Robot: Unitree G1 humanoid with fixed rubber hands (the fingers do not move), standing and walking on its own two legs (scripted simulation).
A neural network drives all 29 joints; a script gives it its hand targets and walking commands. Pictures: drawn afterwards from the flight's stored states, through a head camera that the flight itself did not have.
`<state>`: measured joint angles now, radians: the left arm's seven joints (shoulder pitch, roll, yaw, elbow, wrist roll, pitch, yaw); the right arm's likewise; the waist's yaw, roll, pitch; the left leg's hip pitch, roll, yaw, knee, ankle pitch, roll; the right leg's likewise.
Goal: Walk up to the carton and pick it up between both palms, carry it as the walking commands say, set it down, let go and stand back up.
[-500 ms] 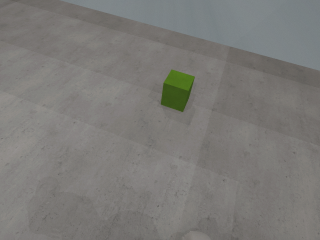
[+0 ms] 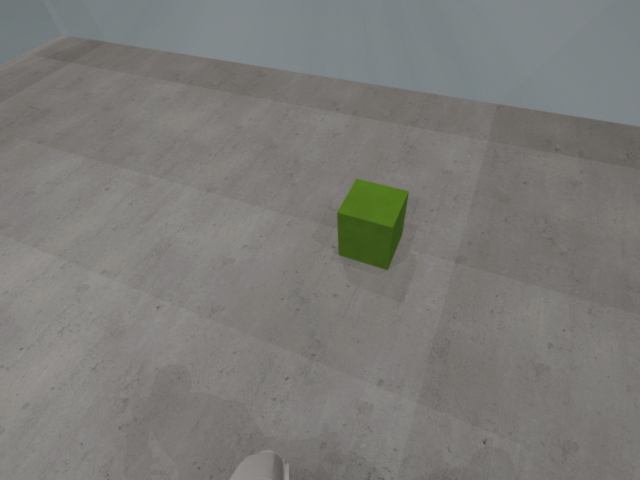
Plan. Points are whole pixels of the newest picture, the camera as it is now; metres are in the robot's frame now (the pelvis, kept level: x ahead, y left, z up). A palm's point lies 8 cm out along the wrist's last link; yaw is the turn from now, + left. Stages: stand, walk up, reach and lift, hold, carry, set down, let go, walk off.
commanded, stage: walk up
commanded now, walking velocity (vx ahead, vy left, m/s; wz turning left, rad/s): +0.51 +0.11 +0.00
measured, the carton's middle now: (372, 224) +1.11 -0.06 -0.66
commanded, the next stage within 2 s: none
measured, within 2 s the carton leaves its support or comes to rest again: neither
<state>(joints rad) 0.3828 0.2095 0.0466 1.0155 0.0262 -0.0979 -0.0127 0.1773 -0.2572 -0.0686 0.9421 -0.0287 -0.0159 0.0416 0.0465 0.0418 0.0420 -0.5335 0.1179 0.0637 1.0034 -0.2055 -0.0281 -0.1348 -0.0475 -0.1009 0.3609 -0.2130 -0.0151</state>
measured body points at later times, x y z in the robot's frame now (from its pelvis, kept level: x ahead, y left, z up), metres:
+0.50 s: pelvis +0.24 +0.05 +0.00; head +0.26 +0.09 +0.45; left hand +0.32 +0.30 -0.16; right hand +0.21 -0.22 -0.12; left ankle +0.24 +0.16 -0.75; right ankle +0.26 -0.12 -0.66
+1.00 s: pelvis +0.43 -0.03 +0.00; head +0.46 -0.07 +0.45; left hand +0.44 +0.23 -0.13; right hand +0.49 -0.28 -0.17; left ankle +0.45 +0.13 -0.67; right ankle +0.45 -0.14 -0.75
